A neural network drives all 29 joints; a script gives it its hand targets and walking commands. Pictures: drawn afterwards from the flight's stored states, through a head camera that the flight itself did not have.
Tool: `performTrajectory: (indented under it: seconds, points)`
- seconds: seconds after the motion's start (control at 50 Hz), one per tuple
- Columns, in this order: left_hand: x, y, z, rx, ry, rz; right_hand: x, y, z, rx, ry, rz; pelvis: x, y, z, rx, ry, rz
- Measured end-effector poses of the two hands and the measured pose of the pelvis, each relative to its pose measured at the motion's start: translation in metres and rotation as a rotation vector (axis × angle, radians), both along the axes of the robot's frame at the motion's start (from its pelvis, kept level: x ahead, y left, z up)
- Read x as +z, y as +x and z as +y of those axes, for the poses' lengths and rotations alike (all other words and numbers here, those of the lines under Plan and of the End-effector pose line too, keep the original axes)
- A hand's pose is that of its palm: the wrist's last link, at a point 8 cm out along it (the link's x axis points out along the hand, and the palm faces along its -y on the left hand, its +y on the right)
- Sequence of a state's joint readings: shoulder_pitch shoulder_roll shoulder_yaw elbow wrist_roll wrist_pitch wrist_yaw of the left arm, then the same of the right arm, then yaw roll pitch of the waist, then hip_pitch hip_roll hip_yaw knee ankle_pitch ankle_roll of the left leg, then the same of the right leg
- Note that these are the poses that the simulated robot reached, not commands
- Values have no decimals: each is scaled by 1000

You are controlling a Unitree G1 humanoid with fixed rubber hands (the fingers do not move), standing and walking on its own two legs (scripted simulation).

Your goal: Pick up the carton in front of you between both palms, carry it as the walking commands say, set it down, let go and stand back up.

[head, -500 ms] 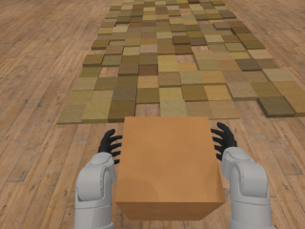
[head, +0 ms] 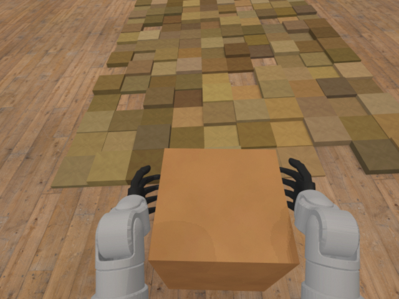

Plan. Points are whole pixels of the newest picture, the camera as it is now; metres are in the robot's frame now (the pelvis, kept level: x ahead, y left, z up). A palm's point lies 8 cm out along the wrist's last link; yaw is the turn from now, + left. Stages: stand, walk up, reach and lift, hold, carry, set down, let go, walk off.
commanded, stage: carry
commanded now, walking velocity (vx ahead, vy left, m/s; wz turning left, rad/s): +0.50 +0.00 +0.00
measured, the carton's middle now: (217, 224) +0.27 +0.00 +0.00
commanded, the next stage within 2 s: none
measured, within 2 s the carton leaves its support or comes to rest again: neither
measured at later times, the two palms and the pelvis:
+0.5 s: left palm (156, 78) +0.63 +0.15 +0.12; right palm (270, 72) +0.61 -0.15 +0.13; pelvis +0.33 +0.01 +0.00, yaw -4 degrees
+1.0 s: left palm (180, 13) +1.03 +0.10 +0.14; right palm (261, 7) +1.04 -0.20 +0.14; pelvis +0.64 -0.05 +0.00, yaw -1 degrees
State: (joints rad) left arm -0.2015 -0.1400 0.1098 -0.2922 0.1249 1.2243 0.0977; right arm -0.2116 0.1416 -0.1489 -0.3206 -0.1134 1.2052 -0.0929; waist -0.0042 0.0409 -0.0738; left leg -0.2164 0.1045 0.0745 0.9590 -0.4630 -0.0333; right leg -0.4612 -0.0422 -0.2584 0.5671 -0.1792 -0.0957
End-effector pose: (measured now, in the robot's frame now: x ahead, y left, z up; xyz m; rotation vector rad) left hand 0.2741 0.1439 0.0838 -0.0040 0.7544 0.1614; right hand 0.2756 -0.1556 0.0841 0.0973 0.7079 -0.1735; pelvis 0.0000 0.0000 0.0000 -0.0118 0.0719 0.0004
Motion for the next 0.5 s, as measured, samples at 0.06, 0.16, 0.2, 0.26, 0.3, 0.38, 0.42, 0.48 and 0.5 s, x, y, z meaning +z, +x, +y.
performTrajectory:
  seconds: [0.06,0.16,0.2,0.26,0.3,0.38,0.42,0.48,0.5]
  points:
    - [-3,23,-1,29,1,54,-2,34,-1,39,-10,53,13,31,-10,13,15,10]
    - [11,76,-2,59,7,34,11,96,-1,78,-17,32,27,89,-17,4,42,19]
    - [17,103,-3,56,8,9,17,121,-2,77,-21,7,28,115,-18,-3,46,19]
    - [26,147,-5,38,5,-33,25,159,-5,58,-25,-35,27,157,-15,-11,45,15]
    - [31,180,-5,23,-1,-65,31,186,-6,39,-26,-66,23,187,-11,-15,40,10]
    - [35,250,-2,-2,-27,-136,40,247,-2,-1,-29,-137,7,251,-1,-30,29,-5]
    - [34,289,1,-16,-46,-175,43,280,1,-24,-31,-175,-5,285,6,-49,30,-20]
    - [36,342,3,-46,-52,-157,47,324,3,-60,-34,-157,-4,320,13,-66,35,-19]
    - [38,358,2,-56,-53,-143,49,336,3,-73,-30,-143,-1,330,15,-71,30,-16]
